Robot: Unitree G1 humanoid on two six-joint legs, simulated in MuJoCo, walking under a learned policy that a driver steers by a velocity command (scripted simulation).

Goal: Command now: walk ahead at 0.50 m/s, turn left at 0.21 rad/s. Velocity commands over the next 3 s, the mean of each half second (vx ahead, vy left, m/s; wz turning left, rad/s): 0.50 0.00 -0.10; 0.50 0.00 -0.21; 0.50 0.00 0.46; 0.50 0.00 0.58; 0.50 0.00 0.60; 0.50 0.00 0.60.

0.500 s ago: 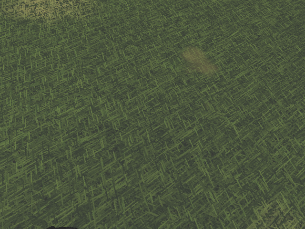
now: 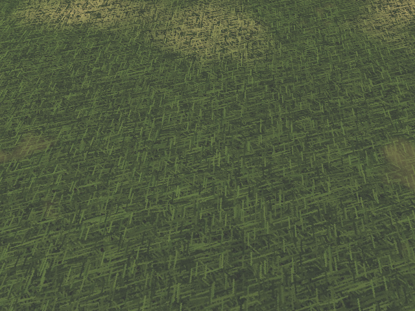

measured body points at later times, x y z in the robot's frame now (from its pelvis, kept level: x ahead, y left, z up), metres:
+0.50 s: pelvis +0.25 +0.05 +0.00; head +0.27 +0.06 +0.45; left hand +0.37 +0.29 -0.14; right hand +0.22 -0.21 -0.13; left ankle +0.19 +0.12 -0.75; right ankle +0.34 -0.11 -0.68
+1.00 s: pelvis +0.50 -0.04 +0.00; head +0.51 -0.06 +0.45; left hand +0.59 +0.21 -0.13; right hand +0.52 -0.30 -0.15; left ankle +0.61 +0.11 -0.66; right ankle +0.45 -0.07 -0.75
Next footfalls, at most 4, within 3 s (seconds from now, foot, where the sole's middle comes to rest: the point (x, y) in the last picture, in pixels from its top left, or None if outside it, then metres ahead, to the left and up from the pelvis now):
0.16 left None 0.23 0.12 -0.78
0.72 right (262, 310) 0.49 -0.08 -0.78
1.28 left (235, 222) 0.80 0.00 -0.78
1.80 right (265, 150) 1.15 -0.12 -0.78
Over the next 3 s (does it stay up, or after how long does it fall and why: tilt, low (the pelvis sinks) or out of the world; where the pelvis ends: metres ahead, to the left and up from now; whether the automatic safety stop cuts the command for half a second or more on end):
stays up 1.49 0.28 -0.02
